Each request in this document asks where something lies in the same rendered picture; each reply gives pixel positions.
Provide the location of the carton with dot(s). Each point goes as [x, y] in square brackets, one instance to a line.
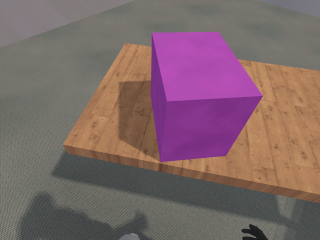
[201, 95]

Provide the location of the right robot hand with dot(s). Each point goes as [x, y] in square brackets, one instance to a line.
[255, 231]

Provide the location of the table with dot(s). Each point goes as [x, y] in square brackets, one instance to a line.
[277, 151]

